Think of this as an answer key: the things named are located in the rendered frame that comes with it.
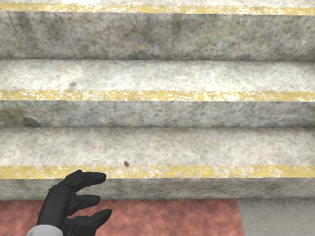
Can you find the left robot hand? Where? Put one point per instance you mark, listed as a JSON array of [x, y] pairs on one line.
[[62, 201]]

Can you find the robot left forearm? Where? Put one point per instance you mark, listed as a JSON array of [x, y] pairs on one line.
[[45, 230]]

